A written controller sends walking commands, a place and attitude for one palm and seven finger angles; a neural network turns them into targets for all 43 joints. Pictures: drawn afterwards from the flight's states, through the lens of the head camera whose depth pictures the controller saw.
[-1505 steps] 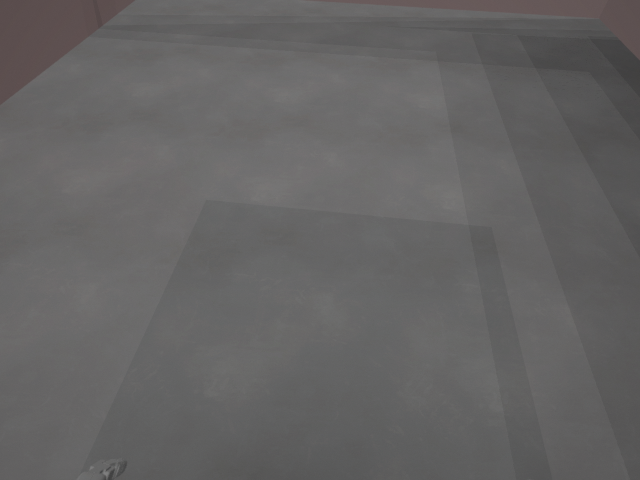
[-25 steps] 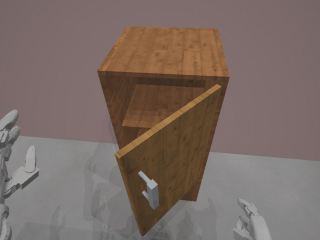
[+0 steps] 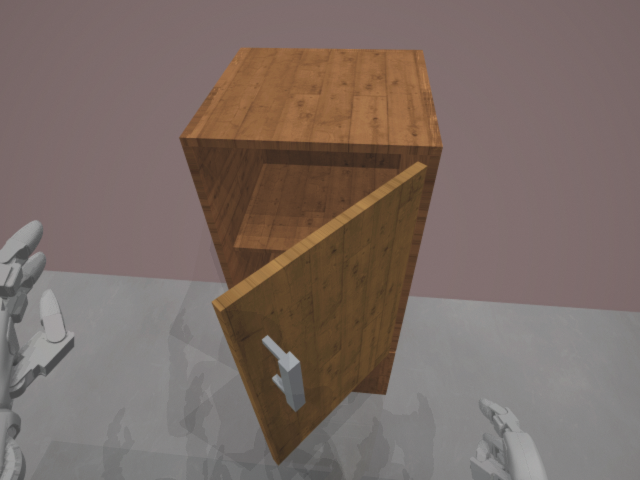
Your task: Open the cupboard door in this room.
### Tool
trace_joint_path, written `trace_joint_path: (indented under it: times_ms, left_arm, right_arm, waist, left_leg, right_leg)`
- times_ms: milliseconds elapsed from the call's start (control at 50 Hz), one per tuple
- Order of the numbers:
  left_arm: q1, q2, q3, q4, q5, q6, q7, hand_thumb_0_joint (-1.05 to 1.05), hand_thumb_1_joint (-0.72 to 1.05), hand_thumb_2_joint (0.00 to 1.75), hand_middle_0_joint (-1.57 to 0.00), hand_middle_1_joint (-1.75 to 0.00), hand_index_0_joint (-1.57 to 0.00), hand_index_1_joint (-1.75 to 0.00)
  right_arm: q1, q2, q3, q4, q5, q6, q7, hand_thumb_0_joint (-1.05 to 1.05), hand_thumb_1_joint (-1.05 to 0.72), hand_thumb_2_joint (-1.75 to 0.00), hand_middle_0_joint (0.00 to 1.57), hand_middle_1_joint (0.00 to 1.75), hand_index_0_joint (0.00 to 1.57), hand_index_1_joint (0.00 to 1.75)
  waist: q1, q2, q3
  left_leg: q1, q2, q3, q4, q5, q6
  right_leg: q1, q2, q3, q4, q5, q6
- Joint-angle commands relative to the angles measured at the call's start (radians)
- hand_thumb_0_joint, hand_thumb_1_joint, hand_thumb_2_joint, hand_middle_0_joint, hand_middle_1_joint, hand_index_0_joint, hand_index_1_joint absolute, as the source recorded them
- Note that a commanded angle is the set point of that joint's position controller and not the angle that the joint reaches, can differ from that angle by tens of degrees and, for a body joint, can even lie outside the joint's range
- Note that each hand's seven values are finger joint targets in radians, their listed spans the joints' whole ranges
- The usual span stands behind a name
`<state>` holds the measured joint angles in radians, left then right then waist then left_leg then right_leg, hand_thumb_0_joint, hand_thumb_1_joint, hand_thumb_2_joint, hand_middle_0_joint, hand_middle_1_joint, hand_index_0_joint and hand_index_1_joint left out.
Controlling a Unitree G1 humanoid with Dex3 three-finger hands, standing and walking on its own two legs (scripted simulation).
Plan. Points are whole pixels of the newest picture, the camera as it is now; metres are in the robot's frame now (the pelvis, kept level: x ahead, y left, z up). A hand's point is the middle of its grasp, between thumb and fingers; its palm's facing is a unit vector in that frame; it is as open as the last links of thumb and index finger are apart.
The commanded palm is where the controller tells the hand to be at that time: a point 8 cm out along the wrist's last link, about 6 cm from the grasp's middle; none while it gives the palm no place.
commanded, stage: step back with the hand held close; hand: left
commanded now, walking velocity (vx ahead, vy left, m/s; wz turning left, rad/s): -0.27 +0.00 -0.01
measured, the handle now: (283, 373) +0.27 +0.09 -0.04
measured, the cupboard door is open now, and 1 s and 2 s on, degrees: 50 50 50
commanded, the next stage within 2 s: stop stepping back and stand still in 0.98 s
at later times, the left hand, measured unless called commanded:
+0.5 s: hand (9, 393) +0.14 +0.29 +0.16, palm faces +0.36 -0.78 -0.51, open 7.4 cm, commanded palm +0.08 +0.33 +0.17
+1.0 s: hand out of the picture +0.04 +0.31 +0.17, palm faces +0.48 -0.76 -0.44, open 7.5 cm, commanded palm -0.03 +0.33 +0.17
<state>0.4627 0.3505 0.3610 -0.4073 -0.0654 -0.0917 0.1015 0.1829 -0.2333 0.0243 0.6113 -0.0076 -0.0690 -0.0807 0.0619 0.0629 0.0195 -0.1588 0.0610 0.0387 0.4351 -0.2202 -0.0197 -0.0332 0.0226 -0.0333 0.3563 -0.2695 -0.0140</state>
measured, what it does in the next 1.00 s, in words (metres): walks backwards: left foot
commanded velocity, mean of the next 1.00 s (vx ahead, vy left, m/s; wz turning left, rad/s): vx -0.31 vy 0.00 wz -0.01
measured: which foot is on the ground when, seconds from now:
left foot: down 0.00-0.70, up 0.72-0.82, down 0.84-1.00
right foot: down 0.00-0.84, up 0.86-1.00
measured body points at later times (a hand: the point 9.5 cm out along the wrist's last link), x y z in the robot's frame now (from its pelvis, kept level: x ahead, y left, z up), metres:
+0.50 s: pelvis -0.07 +0.03 -0.01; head -0.05 +0.04 +0.44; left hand +0.11 +0.33 +0.18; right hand +0.10 -0.21 -0.08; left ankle +0.01 +0.13 -0.74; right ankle -0.04 -0.11 -0.74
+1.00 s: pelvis -0.16 +0.03 -0.01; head -0.13 +0.06 +0.44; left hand +0.01 +0.34 +0.19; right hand +0.03 -0.18 -0.08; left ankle -0.06 +0.14 -0.74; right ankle -0.19 -0.10 -0.68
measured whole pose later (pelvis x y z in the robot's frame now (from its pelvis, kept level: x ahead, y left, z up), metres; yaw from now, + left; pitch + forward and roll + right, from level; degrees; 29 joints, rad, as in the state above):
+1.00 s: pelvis -0.16 +0.03 -0.01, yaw +1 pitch +1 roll -3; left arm 0.50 0.42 0.46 -0.55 -0.04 -0.21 0.18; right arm 0.15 -0.16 -0.01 0.61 -0.03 -0.12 -0.04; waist 0.01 0.00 0.05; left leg -0.43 0.05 0.02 0.53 -0.12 0.03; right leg -0.42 0.09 0.03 0.99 -0.45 0.02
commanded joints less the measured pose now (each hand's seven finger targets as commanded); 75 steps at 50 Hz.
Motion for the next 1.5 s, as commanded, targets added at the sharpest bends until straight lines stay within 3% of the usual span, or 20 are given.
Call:
trace_joint_path:
  times_ms: [0, 240, 580, 640, 680, 720, 780, 820, 860, 920, 1040, 1100, 1140, 1160, 1180, 1220, 1260, 1320, 1360, 1480]
  left_arm:
    - [-0.022, 0.212, 0.135, -0.188, 0.006, -0.091, 0.017, 0.0, 0.9, 0.9, -0.2, -0.3, -0.2, -0.3]
    - [0.098, 0.263, 0.193, -0.291, -0.003, -0.098, 0.046, 0.0, 0.9, 0.9, -0.2, -0.3, -0.2, -0.3]
    - [0.068, 0.242, 0.232, -0.334, 0.039, -0.183, 0.072, 0.0, 0.9, 0.9, -0.2, -0.3, -0.2, -0.3]
    - [0.073, 0.247, 0.23, -0.339, 0.029, -0.19, 0.07, 0.0, 0.9, 0.9, -0.2, -0.3, -0.2, -0.3]
    - [0.067, 0.263, 0.225, -0.337, 0.022, -0.187, 0.084, 0.0, 0.9, 0.9, -0.2, -0.3, -0.2, -0.3]
    - [0.007, 0.224, 0.165, -0.326, 0.031, -0.171, 0.094, 0.0, 0.9, 0.9, -0.2, -0.3, -0.2, -0.3]
    - [-0.068, 0.244, 0.162, -0.327, 0.032, -0.166, 0.097, 0.0, 0.9, 0.9, -0.2, -0.3, -0.2, -0.3]
    - [-0.05, 0.261, 0.204, -0.372, 0.041, -0.191, 0.097, 0.0, 0.9, 0.9, -0.2, -0.3, -0.2, -0.3]
    - [-0.019, 0.242, 0.228, -0.359, 0.036, -0.201, 0.085, 0.0, 0.9, 0.9, -0.2, -0.3, -0.2, -0.3]
    - [0.038, 0.215, 0.198, -0.367, 0.02, -0.193, 0.088, 0.0, 0.9, 0.9, -0.2, -0.3, -0.2, -0.3]
    - [0.036, 0.219, 0.167, -0.41, 0.0, -0.181, 0.082, 0.0, 0.9, 0.9, -0.2, -0.3, -0.2, -0.3]
    - [0.118, 0.261, 0.209, -0.372, -0.005, -0.187, 0.064, 0.0, 0.9, 0.9, -0.2, -0.3, -0.2, -0.3]
    - [0.116, 0.329, 0.259, -0.346, -0.013, -0.191, 0.069, 0.0, 0.9, 0.9, -0.2, -0.3, -0.2, -0.3]
    - [0.105, 0.29, 0.219, -0.327, -0.016, -0.181, 0.073, 0.0, 0.9, 0.9, -0.2, -0.3, -0.2, -0.3]
    - [0.104, 0.297, 0.238, -0.325, -0.011, -0.17, 0.078, 0.0, 0.9, 0.9, -0.2, -0.3, -0.2, -0.3]
    - [0.152, 0.262, 0.23, -0.275, 0.002, -0.149, 0.087, 0.0, 0.9, 0.9, -0.2, -0.3, -0.2, -0.3]
    - [0.109, 0.255, 0.217, -0.28, 0.005, -0.147, 0.091, 0.0, 0.9, 0.9, -0.2, -0.3, -0.2, -0.3]
    - [0.104, 0.253, 0.195, -0.273, 0.003, -0.153, 0.087, 0.0, 0.9, 0.9, -0.2, -0.3, -0.2, -0.3]
    - [0.13, 0.26, 0.196, -0.28, 0.014, -0.155, 0.086, 0.0, 0.9, 0.9, -0.2, -0.3, -0.2, -0.3]
    - [0.13, 0.26, 0.207, -0.337, 0.013, -0.178, 0.08, 0.0, 0.9, 0.9, -0.2, -0.3, -0.2, -0.3]
  right_arm:
    - [-0.122, -0.106, -0.062, -0.175, 0.003, -0.003, -0.012, 0.0, -0.9, -0.9, 0.2, 0.3, 0.2, 0.3]
    - [-0.111, -0.108, -0.079, -0.24, 0.016, 0.055, -0.018, 0.0, -0.9, -0.9, 0.2, 0.3, 0.2, 0.3]
    - [-0.079, -0.127, -0.088, -0.226, 0.008, -0.052, -0.012, 0.0, -0.9, -0.9, 0.2, 0.3, 0.2, 0.3]
    - [-0.067, -0.107, -0.093, -0.212, 0.007, -0.064, -0.007, 0.0, -0.9, -0.9, 0.2, 0.3, 0.2, 0.3]
    - [-0.028, -0.1, -0.102, -0.164, 0.002, -0.056, 0.003, 0.0, -0.9, -0.9, 0.2, 0.3, 0.2, 0.3]
    - [-0.047, -0.075, -0.089, -0.14, -0.002, -0.046, 0.013, 0.0, -0.9, -0.9, 0.2, 0.3, 0.2, 0.3]
    - [-0.08, -0.085, -0.074, -0.133, 0.001, -0.043, -0.008, 0.0, -0.9, -0.9, 0.2, 0.3, 0.2, 0.3]
    - [-0.091, -0.119, -0.085, -0.157, -0.003, -0.059, -0.015, 0.0, -0.9, -0.9, 0.2, 0.3, 0.2, 0.3]
    - [-0.078, -0.101, -0.099, -0.157, -0.017, -0.082, -0.001, 0.0, -0.9, -0.9, 0.2, 0.3, 0.2, 0.3]
    - [-0.075, -0.088, -0.105, -0.126, -0.02, -0.096, 0.024, 0.0, -0.9, -0.9, 0.2, 0.3, 0.2, 0.3]
    - [-0.071, -0.089, -0.084, -0.114, -0.023, -0.104, 0.041, 0.0, -0.9, -0.9, 0.2, 0.3, 0.2, 0.3]
    - [-0.068, -0.081, -0.078, -0.133, -0.015, -0.079, 0.037, 0.0, -0.9, -0.9, 0.2, 0.3, 0.2, 0.3]
    - [-0.082, -0.071, -0.07, -0.146, -0.008, -0.049, 0.033, 0.0, -0.9, -0.9, 0.2, 0.3, 0.2, 0.3]
    - [-0.074, -0.076, -0.072, -0.145, 0.008, -0.048, 0.029, 0.0, -0.9, -0.9, 0.2, 0.3, 0.2, 0.3]
    - [-0.08, -0.078, -0.068, -0.159, 0.018, -0.048, 0.031, 0.0, -0.9, -0.9, 0.2, 0.3, 0.2, 0.3]
    - [-0.084, -0.056, -0.05, -0.164, 0.02, -0.042, 0.015, 0.0, -0.9, -0.9, 0.2, 0.3, 0.2, 0.3]
    - [-0.076, -0.072, -0.051, -0.156, 0.018, -0.047, 0.005, 0.0, -0.9, -0.9, 0.2, 0.3, 0.2, 0.3]
    - [-0.05, -0.122, -0.079, -0.161, 0.025, -0.065, -0.001, 0.0, -0.9, -0.9, 0.2, 0.3, 0.2, 0.3]
    - [-0.045, -0.113, -0.072, -0.162, 0.02, -0.062, 0.005, 0.0, -0.9, -0.9, 0.2, 0.3, 0.2, 0.3]
    - [-0.067, -0.113, -0.078, -0.167, 0.005, -0.065, 0.012, 0.0, -0.9, -0.9, 0.2, 0.3, 0.2, 0.3]
  waist:
    - [-0.046, -0.05, -0.088]
    - [-0.05, -0.017, -0.179]
    - [-0.052, 0.145, -0.095]
    - [-0.061, -0.011, -0.071]
    - [-0.07, -0.211, -0.082]
    - [-0.077, -0.278, -0.089]
    - [-0.089, -0.135, -0.024]
    - [-0.054, 0.157, -0.099]
    - [-0.072, 0.249, -0.154]
    - [-0.066, 0.067, -0.133]
    - [-0.062, 0.213, -0.191]
    - [-0.057, 0.122, -0.18]
    - [-0.064, -0.166, -0.143]
    - [-0.053, -0.235, -0.141]
    - [-0.059, -0.276, -0.188]
    - [-0.071, -0.213, -0.18]
    - [-0.082, -0.16, -0.165]
    - [-0.067, -0.077, -0.183]
    - [-0.068, 0.035, -0.198]
    - [-0.079, 0.038, -0.044]
  left_leg:
    - [0.093, -0.02, 0.016, 0.021, 0.243, 0.052]
    - [0.036, 0.021, 0.002, -0.006, 0.35, 0.044]
    - [-0.497, 0.127, -0.187, -0.204, -0.478, 0.112]
    - [-0.391, 0.028, -0.089, -0.01, -0.401, 0.072]
    - [-0.119, -0.069, -0.013, 0.374, -0.201, 0.004]
    - [-0.108, -0.061, -0.042, 0.475, -0.157, 0.008]
    - [-0.07, -0.041, -0.035, 0.053, -0.072, 0.022]
    - [-0.213, 0.197, -0.267, -0.128, 0.041, 0.116]
    - [-0.387, 0.315, -0.416, -0.303, -0.327, 0.198]
    - [-0.202, 0.273, -0.298, -0.158, -0.012, 0.204]
    - [-0.07, 0.2, -0.194, -0.213, -0.008, 0.12]
    - [-0.053, 0.082, -0.065, -0.078, -0.04, 0.044]
    - [-0.076, -0.038, 0.034, 0.293, -0.091, -0.019]
    - [-0.212, -0.066, -0.023, 0.436, -0.133, -0.009]
    - [-0.299, -0.065, -0.039, 0.47, -0.157, -0.002]
    - [-0.314, -0.046, -0.021, 0.3, -0.109, 0.017]
    - [-0.166, -0.065, 0.014, 0.099, 0.03, 0.034]
    - [0.051, 0.037, -0.059, -0.006, 0.438, 0.079]
    - [0.076, 0.058, -0.115, 0.038, 0.543, 0.09]
    - [-0.173, 0.035, -0.166, -0.096, -0.187, 0.059]
  right_leg:
    - [-0.159, -0.096, 0.065, -0.053, 0.492, 0.026]
    - [-0.138, -0.056, 0.048, 0.043, 0.438, 0.033]
    - [0.011, 0.042, 0.042, 0.282, -0.012, 0.026]
    - [-0.192, -0.025, 0.185, 0.09, -0.177, -0.016]
    - [-0.536, -0.225, 0.424, -0.151, -0.327, -0.116]
    - [-0.512, -0.282, 0.377, -0.11, -0.06, -0.139]
    - [-0.459, -0.15, 0.214, 0.046, 0.076, -0.035]
    - [-0.292, 0.01, 0.082, 0.325, 0.04, 0.036]
    - [-0.194, 0.07, 0.097, 0.731, -0.184, 0.038]
    - [-0.379, 0.03, 0.113, 0.735, -0.214, 0.027]
    - [-0.243, 0.049, -0.007, 0.285, -0.232, 0.011]
    - [-0.151, -0.006, 0.004, -0.108, -0.013, -0.016]
    - [-0.335, -0.28, 0.285, -0.189, 0.09, -0.112]
    - [-0.262, -0.319, 0.303, -0.11, 0.322, -0.127]
    - [-0.138, -0.297, 0.272, -0.012, 0.604, -0.115]
    - [-0.004, -0.261, 0.189, 0.091, 0.774, -0.096]
    - [-0.038, -0.221, 0.145, 0.112, 0.725, -0.05]
    - [-0.111, -0.107, 0.096, 0.162, 0.525, 0.044]
    - [-0.159, -0.073, 0.069, 0.147, 0.386, 0.038]
    - [-0.177, -0.056, 0.086, -0.004, -0.136, -0.012]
